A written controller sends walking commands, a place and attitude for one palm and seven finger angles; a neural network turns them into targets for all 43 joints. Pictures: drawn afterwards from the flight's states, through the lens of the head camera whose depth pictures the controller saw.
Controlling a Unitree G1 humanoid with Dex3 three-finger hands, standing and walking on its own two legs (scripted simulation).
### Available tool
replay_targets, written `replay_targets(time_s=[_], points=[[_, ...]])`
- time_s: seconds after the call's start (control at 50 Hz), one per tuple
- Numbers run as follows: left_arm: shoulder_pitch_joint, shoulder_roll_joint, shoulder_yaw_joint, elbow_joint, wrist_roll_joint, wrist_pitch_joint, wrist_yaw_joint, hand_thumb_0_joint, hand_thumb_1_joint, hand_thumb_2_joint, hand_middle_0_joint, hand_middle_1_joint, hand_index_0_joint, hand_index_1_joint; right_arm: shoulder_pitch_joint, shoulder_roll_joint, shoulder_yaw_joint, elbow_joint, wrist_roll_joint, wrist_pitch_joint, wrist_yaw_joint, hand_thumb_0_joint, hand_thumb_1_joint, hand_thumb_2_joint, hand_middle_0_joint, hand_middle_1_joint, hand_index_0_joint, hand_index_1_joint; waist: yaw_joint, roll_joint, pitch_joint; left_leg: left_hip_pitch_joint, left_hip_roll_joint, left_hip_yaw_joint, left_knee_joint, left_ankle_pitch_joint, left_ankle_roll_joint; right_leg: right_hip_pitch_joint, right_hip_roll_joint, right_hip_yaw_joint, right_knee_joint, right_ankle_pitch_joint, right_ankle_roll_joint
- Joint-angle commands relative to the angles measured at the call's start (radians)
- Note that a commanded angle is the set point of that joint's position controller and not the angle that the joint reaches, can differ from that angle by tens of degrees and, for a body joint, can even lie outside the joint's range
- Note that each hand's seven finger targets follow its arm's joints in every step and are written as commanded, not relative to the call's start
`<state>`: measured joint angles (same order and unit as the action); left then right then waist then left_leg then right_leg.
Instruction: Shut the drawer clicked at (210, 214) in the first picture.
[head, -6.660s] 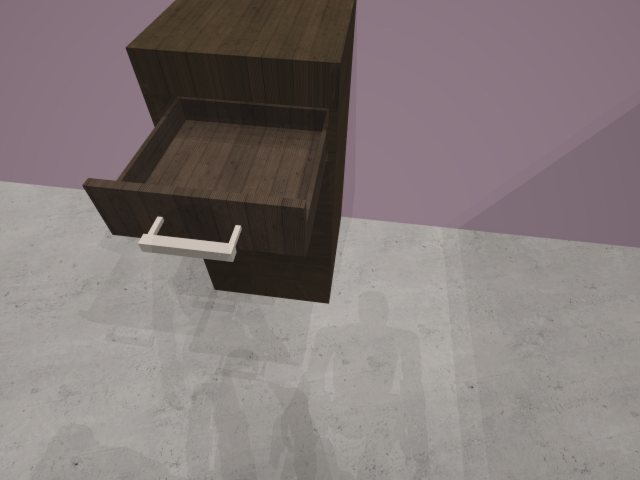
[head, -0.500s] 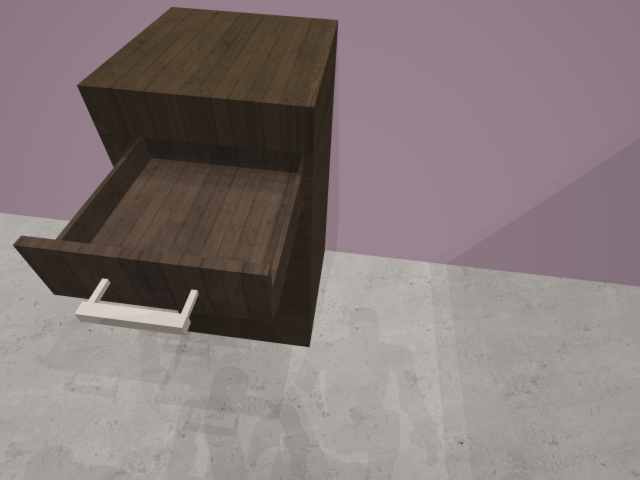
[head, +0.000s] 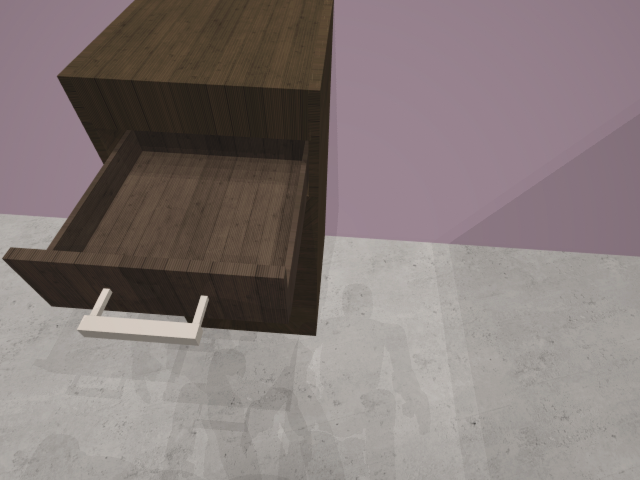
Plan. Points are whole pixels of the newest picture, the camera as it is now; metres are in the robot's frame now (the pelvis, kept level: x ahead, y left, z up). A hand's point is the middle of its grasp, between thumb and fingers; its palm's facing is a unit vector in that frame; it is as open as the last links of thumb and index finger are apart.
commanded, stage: shuffle to correct the standing spot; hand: left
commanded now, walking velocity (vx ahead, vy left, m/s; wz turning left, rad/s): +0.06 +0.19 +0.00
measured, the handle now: (147, 315) +0.32 +0.28 -0.03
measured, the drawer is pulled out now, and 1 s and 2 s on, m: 0.30 0.30 0.30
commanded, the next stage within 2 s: come to a stop and stand still in 0.52 s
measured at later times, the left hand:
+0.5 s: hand out of the picture -0.03 +0.20 -0.13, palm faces +0.11 -0.96 -0.26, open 7.4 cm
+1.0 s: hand out of the picture +0.03 +0.27 -0.17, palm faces +0.05 -0.99 -0.14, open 7.4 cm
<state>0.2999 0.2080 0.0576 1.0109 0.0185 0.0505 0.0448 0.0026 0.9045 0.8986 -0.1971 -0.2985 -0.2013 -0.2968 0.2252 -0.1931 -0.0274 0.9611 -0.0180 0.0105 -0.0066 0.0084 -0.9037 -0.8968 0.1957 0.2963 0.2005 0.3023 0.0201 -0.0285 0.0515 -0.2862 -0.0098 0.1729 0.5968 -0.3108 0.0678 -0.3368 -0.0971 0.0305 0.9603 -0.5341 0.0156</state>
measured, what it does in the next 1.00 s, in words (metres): steps on the spot: right foot, then left foot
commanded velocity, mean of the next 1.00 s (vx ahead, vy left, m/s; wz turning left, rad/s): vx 0.03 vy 0.03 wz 0.00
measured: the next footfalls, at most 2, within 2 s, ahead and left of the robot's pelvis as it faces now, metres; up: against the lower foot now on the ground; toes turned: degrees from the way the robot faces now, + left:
right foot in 0.20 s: +0.04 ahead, -0.08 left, +0.00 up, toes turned -9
left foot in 0.74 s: +0.02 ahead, +0.16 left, +0.00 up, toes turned +0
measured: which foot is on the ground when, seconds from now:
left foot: down 0.00-0.20, up 0.22-0.72, down 0.74-1.00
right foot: up 0.00-0.18, down 0.20-0.74, up 0.76-1.00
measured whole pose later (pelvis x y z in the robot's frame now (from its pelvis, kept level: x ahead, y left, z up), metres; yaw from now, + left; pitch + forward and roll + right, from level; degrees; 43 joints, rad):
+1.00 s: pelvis +0.00 +0.10 +0.02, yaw -1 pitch +0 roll +0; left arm 0.28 0.19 0.05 1.03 0.02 0.04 0.00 0.00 0.91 0.90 -0.19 -0.30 -0.20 -0.30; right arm 0.27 -0.12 0.00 1.04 -0.03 -0.01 -0.05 0.00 -0.93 -0.90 0.20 0.30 0.20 0.30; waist 0.00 -0.09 0.01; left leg -0.20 0.02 0.07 0.42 -0.22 0.01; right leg -0.40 -0.02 -0.02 0.89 -0.39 0.03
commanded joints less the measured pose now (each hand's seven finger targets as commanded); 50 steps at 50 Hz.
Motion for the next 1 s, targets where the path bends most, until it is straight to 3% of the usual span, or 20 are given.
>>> replay_targets(time_s=[0.0, 0.08, 0.14, 0.16, 0.18, 0.2, 0.28, 0.34, 0.5, 0.62, 0.66, 0.68, 0.7, 0.72, 0.74, 0.76, 0.78, 0.84, 0.92, 0.98], points=[[-0.008, 0.051, 0.010, -0.078, 0.004, -0.021, 0.004, 0.000, 0.900, 0.900, -0.200, -0.300, -0.200, -0.300, 0.037, -0.122, -0.021, -0.057, -0.013, 0.003, -0.008, 0.000, -0.900, -0.900, 0.200, 0.300, 0.200, 0.300, -0.012, 0.151, -0.029, 0.057, 0.262, -0.238, -0.289, 0.354, 0.148, -0.144, -0.005, -0.085, 0.159, 0.013, -0.028], [0.043, 0.018, -0.001, -0.073, 0.008, -0.016, 0.001, 0.000, 0.900, 0.900, -0.200, -0.300, -0.200, -0.300, 0.011, -0.124, -0.023, -0.066, -0.016, 0.009, -0.006, 0.000, -0.900, -0.900, 0.200, 0.300, 0.200, 0.300, 0.005, 0.162, -0.046, 0.004, 0.241, -0.216, -0.289, 0.238, 0.144, -0.011, 0.010, -0.132, -0.102, 0.073, -0.027], [0.131, 0.026, 0.003, -0.058, 0.011, -0.033, 0.006, 0.000, 0.900, 0.900, -0.200, -0.300, -0.200, -0.300, 0.005, -0.123, -0.024, -0.067, -0.006, 0.015, 0.001, 0.000, -0.900, -0.900, 0.200, 0.300, 0.200, 0.300, 0.055, 0.056, -0.070, -0.087, 0.214, -0.178, -0.175, 0.124, 0.093, 0.195, 0.004, -0.137, -0.401, 0.274, -0.023], [0.173, 0.074, 0.010, -0.054, 0.017, -0.044, 0.013, 0.000, 0.900, 0.900, -0.200, -0.300, -0.200, -0.300, 0.013, -0.094, -0.023, -0.072, 0.003, 0.014, 0.007, 0.000, -0.900, -0.900, 0.200, 0.300, 0.200, 0.300, 0.076, -0.093, -0.077, -0.177, 0.139, -0.115, -0.047, -0.005, 0.029, 0.301, -0.100, -0.024, -0.555, 0.314, -0.045], [0.193, 0.186, 0.032, -0.067, 0.024, -0.055, 0.022, 0.000, 0.900, 0.900, -0.200, -0.300, -0.200, -0.300, 0.025, -0.045, -0.020, -0.095, 0.006, 0.019, 0.011, 0.000, -0.900, -0.900, 0.200, 0.300, 0.200, 0.300, 0.081, -0.350, -0.049, -0.357, 0.004, -0.051, 0.218, -0.211, -0.059, 0.326, -0.388, 0.392, -0.712, 0.331, -0.151], [0.170, 0.209, 0.033, -0.081, 0.006, -0.054, 0.021, 0.000, 0.900, 0.900, -0.200, -0.300, -0.200, -0.300, 0.000, -0.104, -0.034, -0.103, -0.013, 0.031, 0.007, 0.000, -0.900, -0.900, 0.200, 0.300, 0.200, 0.300, 0.068, -0.244, -0.013, -0.351, 0.019, -0.166, 0.412, -0.253, -0.074, 0.192, -0.465, 0.455, -0.767, 0.320, -0.223], [0.039, 0.118, 0.020, -0.106, 0.007, -0.078, 0.014, 0.000, 0.900, 0.900, -0.200, -0.300, -0.200, -0.300, 0.018, -0.084, -0.034, -0.048, -0.017, 0.043, 0.028, 0.000, -0.900, -0.900, 0.200, 0.300, 0.200, 0.300, 0.005, -0.127, 0.050, -0.324, 0.059, -0.196, 0.555, 0.009, -0.092, 0.066, -0.284, 0.158, -0.740, 0.352, -0.162], [0.087, 0.128, 0.023, -0.084, 0.003, -0.090, 0.000, 0.000, 0.900, 0.900, -0.200, -0.300, -0.200, -0.300, 0.029, -0.049, -0.029, -0.029, -0.008, 0.040, 0.032, 0.000, -0.900, -0.900, 0.200, 0.300, 0.200, 0.300, 0.013, -0.092, -0.008, -0.311, 0.049, -0.155, 0.518, 0.070, -0.118, 0.146, -0.228, 0.052, -0.713, 0.499, -0.138], [0.141, 0.152, 0.033, -0.046, 0.013, -0.078, -0.014, 0.000, 0.900, 0.900, -0.200, -0.300, -0.200, -0.300, -0.044, -0.062, -0.025, -0.050, 0.000, 0.037, 0.028, 0.000, -0.900, -0.900, 0.200, 0.300, 0.200, 0.300, 0.049, -0.167, -0.020, -0.295, 0.068, -0.124, 0.349, 0.045, -0.139, 0.201, -0.242, 0.060, -0.750, 0.320, -0.151], [0.088, 0.186, 0.046, -0.037, 0.025, -0.056, -0.012, 0.000, 0.900, 0.900, -0.200, -0.300, -0.200, -0.300, -0.027, -0.056, -0.020, -0.048, 0.010, 0.016, 0.028, 0.000, -0.900, -0.900, 0.200, 0.300, 0.200, 0.300, 0.036, -0.241, 0.005, -0.047, 0.056, -0.101, 0.037, -0.036, -0.102, 0.045, -0.261, 0.056, -0.721, 0.186, -0.146], [0.073, 0.134, 0.029, -0.024, 0.018, -0.047, -0.013, 0.000, 0.900, 0.900, -0.200, -0.300, -0.200, -0.300, 0.109, -0.044, -0.013, 0.007, 0.010, -0.010, 0.014, 0.000, -0.900, -0.900, 0.200, 0.300, 0.200, 0.300, -0.027, -0.142, -0.046, 0.175, 0.037, -0.089, -0.193, 0.087, -0.093, -0.024, -0.153, -0.027, -0.581, 0.180, -0.087], [0.107, 0.072, 0.009, -0.020, 0.009, -0.042, -0.016, 0.000, 0.900, 0.900, -0.200, -0.300, -0.200, -0.300, 0.162, -0.094, -0.020, 0.030, 0.006, -0.023, 0.004, 0.000, -0.900, -0.900, 0.200, 0.300, 0.200, 0.300, -0.039, 0.053, -0.085, 0.271, 0.113, -0.132, -0.263, 0.095, -0.097, -0.062, -0.074, -0.085, -0.406, 0.164, -0.056], [0.139, 0.001, -0.009, -0.031, 0.005, -0.039, -0.019, 0.000, 0.900, 0.900, -0.200, -0.300, -0.200, -0.300, 0.194, -0.170, -0.034, 0.029, 0.000, -0.031, -0.006, 0.000, -0.900, -0.900, 0.200, 0.300, 0.200, 0.300, -0.037, 0.318, -0.088, 0.258, 0.310, -0.418, -0.345, 0.156, -0.044, -0.188, 0.029, -0.143, -0.230, -0.018, -0.006], [0.128, 0.004, -0.017, -0.043, 0.009, -0.034, -0.014, 0.000, 0.900, 0.900, -0.200, -0.300, -0.200, -0.300, 0.202, -0.199, -0.034, 0.018, 0.000, -0.022, -0.016, 0.000, -0.900, -0.900, 0.200, 0.300, 0.200, 0.300, -0.047, 0.261, -0.051, 0.140, 0.383, -0.495, -0.395, 0.151, 0.022, -0.173, 0.044, -0.064, -0.133, -0.063, -0.013], [0.116, -0.008, -0.016, -0.052, 0.006, -0.042, -0.015, 0.000, 0.900, 0.900, -0.200, -0.300, -0.200, -0.300, 0.159, -0.191, -0.026, 0.003, -0.012, -0.019, -0.018, 0.000, -0.900, -0.900, 0.200, 0.300, 0.200, 0.300, -0.032, 0.201, 0.005, 0.044, 0.402, -0.483, -0.400, 0.115, 0.076, -0.156, 0.025, -0.037, -0.071, -0.004, -0.023], [0.104, -0.009, -0.014, -0.025, 0.013, -0.046, -0.022, 0.000, 0.900, 0.900, -0.200, -0.300, -0.200, -0.300, 0.116, -0.133, -0.011, 0.018, -0.018, -0.031, -0.026, 0.000, -0.900, -0.900, 0.200, 0.300, 0.200, 0.300, -0.021, 0.157, 0.003, 0.030, 0.342, -0.453, -0.404, 0.135, 0.067, -0.141, 0.029, -0.033, -0.036, 0.056, -0.020], [0.117, -0.008, -0.011, 0.008, 0.011, -0.039, -0.023, 0.000, 0.900, 0.900, -0.200, -0.300, -0.200, -0.300, 0.077, -0.110, -0.003, 0.027, -0.015, -0.037, -0.032, 0.000, -0.900, -0.900, 0.200, 0.300, 0.200, 0.300, -0.001, 0.246, 0.009, 0.020, 0.315, -0.393, -0.402, 0.226, 0.042, -0.132, 0.019, -0.003, -0.018, 0.109, -0.010], [0.129, 0.019, -0.003, 0.022, 0.007, -0.035, -0.035, 0.000, 0.900, 0.900, -0.200, -0.300, -0.200, -0.300, 0.079, -0.080, 0.006, 0.031, -0.006, -0.047, -0.046, 0.000, -0.900, -0.900, 0.200, 0.300, 0.200, 0.300, 0.004, 0.214, -0.006, 0.068, 0.273, -0.262, -0.327, 0.592, 0.044, -0.110, 0.042, -0.009, 0.003, 0.185, 0.007], [0.051, 0.030, 0.002, -0.012, 0.006, -0.017, -0.037, 0.000, 0.900, 0.900, -0.200, -0.300, -0.200, -0.300, 0.127, -0.109, -0.010, 0.052, -0.010, -0.035, -0.059, 0.000, -0.900, -0.900, 0.200, 0.300, 0.200, 0.300, -0.025, 0.172, -0.019, 0.141, 0.312, -0.266, -0.277, 0.723, 0.084, -0.126, 0.055, -0.023, -0.038, 0.136, 0.014], [0.002, 0.015, -0.001, -0.030, 0.001, -0.011, -0.038, 0.000, 0.900, 0.900, -0.200, -0.300, -0.200, -0.300, 0.129, -0.127, -0.021, 0.059, -0.015, -0.023, -0.058, 0.000, -0.900, -0.900, 0.200, 0.300, 0.200, 0.300, -0.039, 0.200, -0.024, 0.139, 0.306, -0.276, -0.274, 0.643, 0.093, -0.079, 0.062, -0.047, -0.131, 0.107, 0.011]])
